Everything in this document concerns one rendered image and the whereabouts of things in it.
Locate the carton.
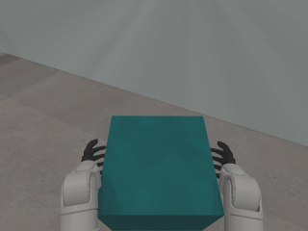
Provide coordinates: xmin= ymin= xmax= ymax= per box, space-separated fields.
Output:
xmin=96 ymin=115 xmax=225 ymax=231

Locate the right robot forearm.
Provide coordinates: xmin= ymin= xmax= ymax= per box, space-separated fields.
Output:
xmin=218 ymin=163 xmax=264 ymax=231

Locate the left robot forearm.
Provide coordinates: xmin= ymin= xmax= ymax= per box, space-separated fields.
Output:
xmin=60 ymin=160 xmax=102 ymax=231

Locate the right robot hand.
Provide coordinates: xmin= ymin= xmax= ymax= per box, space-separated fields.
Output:
xmin=210 ymin=141 xmax=236 ymax=179

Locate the left robot hand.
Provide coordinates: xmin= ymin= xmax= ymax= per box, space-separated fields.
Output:
xmin=81 ymin=139 xmax=106 ymax=175

